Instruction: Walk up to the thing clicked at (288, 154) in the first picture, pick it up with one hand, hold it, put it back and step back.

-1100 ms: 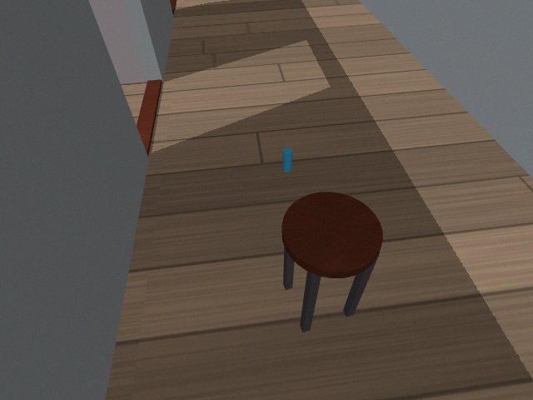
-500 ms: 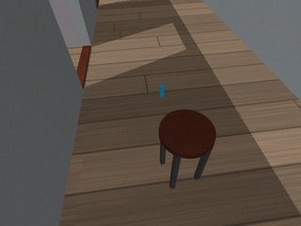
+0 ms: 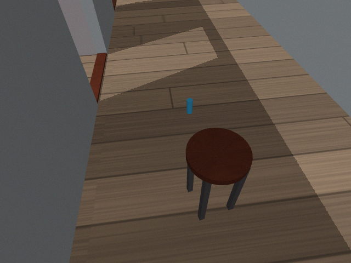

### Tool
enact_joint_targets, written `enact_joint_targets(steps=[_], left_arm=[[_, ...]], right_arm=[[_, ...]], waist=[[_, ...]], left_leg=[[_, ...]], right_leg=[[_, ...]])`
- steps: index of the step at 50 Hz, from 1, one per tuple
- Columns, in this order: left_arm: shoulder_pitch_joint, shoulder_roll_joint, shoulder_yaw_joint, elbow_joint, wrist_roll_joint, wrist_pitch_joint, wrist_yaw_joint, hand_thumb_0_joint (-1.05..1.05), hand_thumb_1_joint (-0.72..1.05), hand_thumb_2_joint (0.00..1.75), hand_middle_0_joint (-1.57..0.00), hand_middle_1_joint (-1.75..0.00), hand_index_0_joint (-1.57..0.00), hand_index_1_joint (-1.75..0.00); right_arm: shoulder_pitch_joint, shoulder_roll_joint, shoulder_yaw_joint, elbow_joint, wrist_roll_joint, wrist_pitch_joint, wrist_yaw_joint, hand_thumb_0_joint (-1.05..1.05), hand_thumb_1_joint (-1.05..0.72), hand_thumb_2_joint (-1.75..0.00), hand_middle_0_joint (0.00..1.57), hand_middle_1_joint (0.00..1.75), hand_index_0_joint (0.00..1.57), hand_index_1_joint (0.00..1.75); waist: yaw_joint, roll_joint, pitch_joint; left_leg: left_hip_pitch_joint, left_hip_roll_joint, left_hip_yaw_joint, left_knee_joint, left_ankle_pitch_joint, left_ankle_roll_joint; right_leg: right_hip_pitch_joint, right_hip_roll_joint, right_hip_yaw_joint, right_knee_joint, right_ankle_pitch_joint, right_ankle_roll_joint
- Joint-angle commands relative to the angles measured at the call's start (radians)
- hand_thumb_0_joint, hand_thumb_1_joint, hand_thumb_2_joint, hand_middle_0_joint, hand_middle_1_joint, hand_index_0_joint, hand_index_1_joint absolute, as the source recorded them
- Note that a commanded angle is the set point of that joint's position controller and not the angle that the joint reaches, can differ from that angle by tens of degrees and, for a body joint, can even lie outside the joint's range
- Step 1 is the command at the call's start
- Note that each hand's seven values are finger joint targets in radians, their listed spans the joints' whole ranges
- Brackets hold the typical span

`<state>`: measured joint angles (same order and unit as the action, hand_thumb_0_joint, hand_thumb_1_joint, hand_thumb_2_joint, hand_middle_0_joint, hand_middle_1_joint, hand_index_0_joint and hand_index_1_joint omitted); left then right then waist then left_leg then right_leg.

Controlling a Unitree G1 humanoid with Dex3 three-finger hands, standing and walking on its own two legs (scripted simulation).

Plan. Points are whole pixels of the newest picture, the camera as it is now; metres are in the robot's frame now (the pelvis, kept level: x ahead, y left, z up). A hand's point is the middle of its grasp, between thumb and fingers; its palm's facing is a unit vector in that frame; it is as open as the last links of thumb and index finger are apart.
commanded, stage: stand
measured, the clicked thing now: (189, 106) +1.42 -0.10 -0.72
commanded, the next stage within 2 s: walk up in 0.02 s
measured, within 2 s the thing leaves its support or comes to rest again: neither
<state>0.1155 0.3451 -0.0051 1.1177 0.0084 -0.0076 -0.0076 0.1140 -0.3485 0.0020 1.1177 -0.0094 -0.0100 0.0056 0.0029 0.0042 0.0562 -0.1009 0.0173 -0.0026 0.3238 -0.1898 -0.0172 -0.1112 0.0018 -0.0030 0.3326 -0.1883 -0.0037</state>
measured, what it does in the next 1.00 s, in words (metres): steps on the spot, turning right: right foot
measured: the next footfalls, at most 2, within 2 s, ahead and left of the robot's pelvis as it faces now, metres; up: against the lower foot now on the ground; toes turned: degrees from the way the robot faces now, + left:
right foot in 0.74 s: -0.04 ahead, -0.04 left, +0.00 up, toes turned -47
left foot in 1.04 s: +0.19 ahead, +0.06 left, +0.00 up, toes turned -61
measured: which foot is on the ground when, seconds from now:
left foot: down 0.00-0.76, up 0.78-1.00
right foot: down 0.00-0.28, up 0.30-0.72, down 0.74-1.00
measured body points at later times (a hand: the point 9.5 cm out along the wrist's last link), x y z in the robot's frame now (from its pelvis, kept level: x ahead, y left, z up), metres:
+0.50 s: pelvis -0.01 +0.10 +0.00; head +0.04 +0.09 +0.44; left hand +0.24 +0.33 -0.12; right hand -0.09 -0.23 -0.09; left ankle +0.02 +0.16 -0.75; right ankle -0.08 -0.06 -0.68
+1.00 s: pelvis +0.03 +0.08 -0.03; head +0.04 +0.05 +0.42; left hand +0.35 +0.13 -0.12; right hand -0.20 -0.17 -0.13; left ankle +0.16 +0.12 -0.72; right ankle -0.07 -0.01 -0.75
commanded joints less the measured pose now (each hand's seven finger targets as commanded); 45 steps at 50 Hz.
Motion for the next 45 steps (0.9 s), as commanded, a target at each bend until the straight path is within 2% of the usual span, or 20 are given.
enact_joint_targets(steps=[1, 4, 5, 8, 12, 13, 14, 15, 16, 19, 22, 26, 29, 34, 36, 37, 38, 39, 42, 45], left_arm=[[0.017, 0.29, 0.089, -0.149, 0.022, 0.0, 0.013, 0.0, 0.9, 0.9, -0.2, -0.3, -0.2, -0.3], [0.075, 0.335, 0.129, -0.224, 0.042, -0.007, 0.022, 0.0, 0.9, 0.9, -0.2, -0.3, -0.2, -0.3], [0.079, 0.333, 0.134, -0.258, 0.045, -0.008, 0.026, 0.0, 0.9, 0.9, -0.2, -0.3, -0.2, -0.3], [0.048, 0.267, 0.128, -0.338, 0.045, -0.003, 0.032, 0.0, 0.9, 0.9, -0.2, -0.3, -0.2, -0.3], [0.036, 0.262, 0.134, -0.42, 0.045, 0.013, 0.025, 0.0, 0.9, 0.9, -0.2, -0.3, -0.2, -0.3], [-0.002, 0.236, 0.124, -0.45, 0.04, 0.014, 0.026, 0.0, 0.9, 0.9, -0.2, -0.3, -0.2, -0.3], [0.041, 0.147, 0.108, -0.46, 0.031, 0.019, 0.026, 0.0, 0.9, 0.9, -0.2, -0.3, -0.2, -0.3], [0.129, 0.184, 0.118, -0.443, 0.039, 0.025, 0.036, 0.0, 0.9, 0.9, -0.2, -0.3, -0.2, -0.3], [0.14, 0.261, 0.136, -0.416, 0.045, 0.03, 0.038, 0.0, 0.9, 0.9, -0.2, -0.3, -0.2, -0.3], [0.179, 0.245, 0.149, -0.384, 0.026, 0.04, -0.004, 0.0, 0.9, 0.9, -0.2, -0.3, -0.2, -0.3], [0.178, 0.226, 0.131, -0.414, 0.024, 0.035, -0.036, 0.0, 0.9, 0.9, -0.2, -0.3, -0.2, -0.3], [0.074, 0.226, 0.113, -0.482, 0.028, 0.028, -0.046, 0.0, 0.9, 0.9, -0.2, -0.3, -0.2, -0.3], [0.053, 0.227, 0.109, -0.503, 0.027, 0.021, -0.043, 0.0, 0.9, 0.9, -0.2, -0.3, -0.2, -0.3], [0.112, 0.217, 0.111, -0.503, 0.022, 0.016, -0.036, 0.0, 0.9, 0.9, -0.2, -0.3, -0.2, -0.3], [0.232, 0.246, 0.131, -0.478, 0.029, 0.008, -0.025, 0.0, 0.9, 0.9, -0.2, -0.3, -0.2, -0.3], [0.288, 0.299, 0.152, -0.469, 0.036, -0.001, -0.015, 0.0, 0.9, 0.9, -0.2, -0.3, -0.2, -0.3], [0.304, 0.376, 0.174, -0.497, 0.041, -0.009, -0.003, 0.0, 0.9, 0.9, -0.2, -0.3, -0.2, -0.3], [0.288, 0.375, 0.167, -0.513, 0.022, -0.002, 0.0, 0.0, 0.9, 0.9, -0.2, -0.3, -0.2, -0.3], [0.128, 0.314, 0.134, -0.559, 0.002, 0.003, 0.014, 0.0, 0.9, 0.9, -0.2, -0.3, -0.2, -0.3], [0.102, 0.324, 0.14, -0.584, 0.016, 0.009, 0.001, 0.0, 0.9, 0.9, -0.2, -0.3, -0.2, -0.3]], right_arm=[[-0.119, -0.333, -0.129, -0.144, -0.016, -0.006, 0.001, 0.0, -0.9, -0.9, 0.2, 0.3, 0.2, 0.3], [-0.096, -0.217, -0.115, -0.217, -0.005, 0.018, 0.013, 0.0, -0.9, -0.9, 0.2, 0.3, 0.2, 0.3], [-0.073, -0.202, -0.118, -0.231, -0.01, 0.027, 0.016, 0.0, -0.9, -0.9, 0.2, 0.3, 0.2, 0.3], [-0.047, -0.217, -0.136, -0.259, -0.004, 0.037, 0.024, 0.0, -0.9, -0.9, 0.2, 0.3, 0.2, 0.3], [0.032, -0.2, -0.148, -0.307, -0.011, 0.038, 0.021, 0.0, -0.9, -0.9, 0.2, 0.3, 0.2, 0.3], [0.104, -0.218, -0.158, -0.304, -0.021, 0.03, 0.011, 0.0, -0.9, -0.9, 0.2, 0.3, 0.2, 0.3], [0.089, -0.29, -0.179, -0.326, -0.038, 0.026, 0.005, 0.0, -0.9, -0.9, 0.2, 0.3, 0.2, 0.3], [-0.012, -0.353, -0.19, -0.39, -0.041, 0.029, 0.005, 0.0, -0.9, -0.9, 0.2, 0.3, 0.2, 0.3], [-0.077, -0.335, -0.191, -0.41, -0.028, 0.029, 0.016, 0.0, -0.9, -0.9, 0.2, 0.3, 0.2, 0.3], [-0.11, -0.236, -0.158, -0.429, -0.025, 0.013, 0.011, 0.0, -0.9, -0.9, 0.2, 0.3, 0.2, 0.3], [-0.027, -0.227, -0.155, -0.432, -0.025, 0.001, 0.016, 0.0, -0.9, -0.9, 0.2, 0.3, 0.2, 0.3], [0.118, -0.278, -0.174, -0.441, -0.029, -0.001, 0.029, 0.0, -0.9, -0.9, 0.2, 0.3, 0.2, 0.3], [0.164, -0.295, -0.177, -0.463, -0.027, -0.003, 0.031, 0.0, -0.9, -0.9, 0.2, 0.3, 0.2, 0.3], [0.164, -0.293, -0.182, -0.5, -0.016, 0.007, 0.03, 0.0, -0.9, -0.9, 0.2, 0.3, 0.2, 0.3], [0.122, -0.287, -0.176, -0.522, 0.0, 0.008, 0.03, 0.0, -0.9, -0.9, 0.2, 0.3, 0.2, 0.3], [0.135, -0.248, -0.159, -0.527, 0.006, 0.005, 0.032, 0.0, -0.9, -0.9, 0.2, 0.3, 0.2, 0.3], [0.102, -0.197, -0.136, -0.572, 0.011, -0.002, 0.037, 0.0, -0.9, -0.9, 0.2, 0.3, 0.2, 0.3], [0.068, -0.243, -0.141, -0.573, 0.01, 0.005, 0.026, 0.0, -0.9, -0.9, 0.2, 0.3, 0.2, 0.3], [0.144, -0.267, -0.14, -0.502, 0.011, 0.003, 0.029, 0.0, -0.9, -0.9, 0.2, 0.3, 0.2, 0.3], [0.182, -0.28, -0.146, -0.468, -0.006, 0.006, 0.02, 0.0, -0.9, -0.9, 0.2, 0.3, 0.2, 0.3]], waist=[[-0.017, 0.024, -0.006], [0.01, -0.206, -0.06], [-0.004, -0.219, -0.074], [-0.034, -0.181, -0.117], [-0.065, -0.136, -0.152], [-0.12, -0.089, -0.165], [-0.096, 0.158, -0.144], [-0.056, 0.28, -0.135], [-0.048, 0.219, -0.085], [0.011, 0.142, 0.004], [-0.029, 0.166, -0.02], [-0.097, 0.152, -0.028], [-0.101, 0.133, -0.034], [-0.069, 0.118, -0.09], [0.016, 0.058, -0.139], [0.06, -0.081, -0.168], [0.089, -0.297, -0.14], [0.089, -0.227, -0.108], [-0.01, -0.125, -0.06], [-0.007, -0.135, -0.028]], left_leg=[[0.054, 0.038, 0.056, 0.165, -0.001, 0.04], [-0.288, -0.076, -0.053, 0.425, -0.402, 0.025], [-0.323, -0.048, -0.123, 0.473, -0.405, 0.029], [-0.286, -0.049, -0.114, 0.449, -0.285, 0.021], [-0.011, -0.079, -0.099, 0.175, -0.198, 0.013], [0.151, -0.016, -0.139, -0.01, -0.08, 0.03], [0.244, 0.174, -0.358, -0.107, -0.128, 0.068], [0.105, 0.394, -0.534, -0.127, -0.162, 0.187], [-0.051, 0.446, -0.513, -0.158, -0.194, 0.271], [-0.09, 0.24, -0.229, -0.1, -0.117, 0.136], [0.025, 0.184, -0.102, -0.068, -0.047, 0.092], [0.127, 0.261, -0.066, -0.054, 0.022, 0.108], [0.112, 0.298, -0.019, -0.013, 0.168, 0.101], [0.072, 0.319, 0.085, 0.134, 0.322, 0.086], [-0.074, 0.275, 0.17, 0.356, 0.349, 0.052], [-0.247, 0.184, 0.212, 0.558, 0.286, 0.008], [-0.606, 0.001, 0.181, 0.753, -0.239, -0.056], [-0.587, 0.012, -0.003, 0.811, -0.492, -0.053], [-0.513, 0.064, -0.044, 0.706, -0.343, -0.025], [-0.384, 0.015, 0.029, 0.685, -0.263, -0.02]], right_leg=[[-0.161, -0.134, 0.278, 0.005, 0.328, -0.073], [0.047, -0.267, 0.6, -0.021, 0.391, -0.223], [0.062, -0.292, 0.652, -0.027, 0.334, -0.251], [0.02, -0.163, 0.552, 0.002, 0.271, -0.184], [-0.176, -0.091, 0.522, 0.08, 0.288, -0.127], [-0.305, -0.031, 0.442, 0.171, 0.203, -0.063], [-0.488, 0.122, 0.304, 0.344, -0.097, -0.001], [-0.502, 0.139, 0.219, 0.519, -0.363, 0.024], [-0.433, 0.06, 0.181, 0.665, -0.361, 0.025], [-0.406, 0.026, 0.162, 0.72, -0.163, 0.003], [-0.445, 0.004, 0.077, 0.629, -0.086, 0.022], [-0.469, -0.026, -0.001, 0.482, -0.14, 0.028], [-0.406, -0.034, -0.028, 0.406, -0.154, 0.008], [-0.233, -0.008, -0.063, 0.253, -0.186, -0.029], [0.005, 0.003, -0.034, 0.109, -0.136, -0.084], [0.176, -0.044, 0.111, 0.045, -0.125, -0.132], [0.329, -0.253, 0.525, 0.081, 0.079, -0.272], [0.178, -0.358, 0.652, 0.048, 0.163, -0.377], [0.068, -0.193, 0.381, 0.077, 0.1, -0.238], [-0.152, -0.1, 0.349, 0.07, 0.046, -0.206]])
